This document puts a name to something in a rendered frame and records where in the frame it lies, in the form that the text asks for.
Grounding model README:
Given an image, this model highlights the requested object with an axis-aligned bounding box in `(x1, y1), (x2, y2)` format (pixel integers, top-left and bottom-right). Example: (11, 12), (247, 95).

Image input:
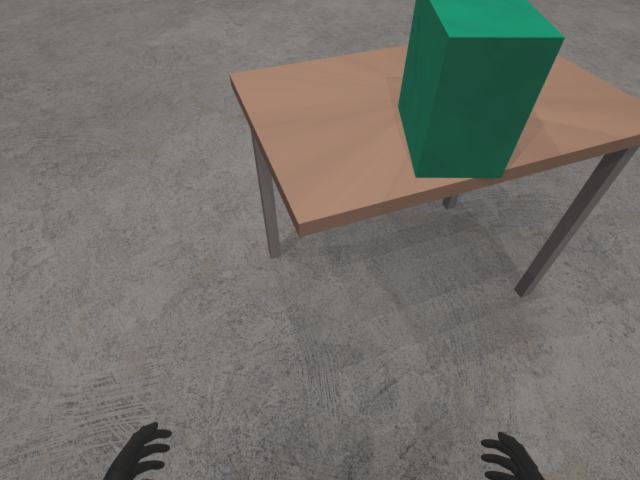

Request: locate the table
(229, 45), (640, 298)

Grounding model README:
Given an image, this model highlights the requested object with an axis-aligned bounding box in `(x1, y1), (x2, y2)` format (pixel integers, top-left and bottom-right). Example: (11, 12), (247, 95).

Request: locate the right robot hand
(481, 432), (545, 480)

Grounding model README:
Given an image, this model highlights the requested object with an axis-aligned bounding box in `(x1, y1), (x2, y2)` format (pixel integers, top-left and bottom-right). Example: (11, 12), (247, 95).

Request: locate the carton
(398, 0), (565, 178)

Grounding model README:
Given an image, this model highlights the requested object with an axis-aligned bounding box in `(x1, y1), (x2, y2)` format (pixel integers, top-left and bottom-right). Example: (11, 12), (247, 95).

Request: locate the left robot hand
(103, 422), (172, 480)

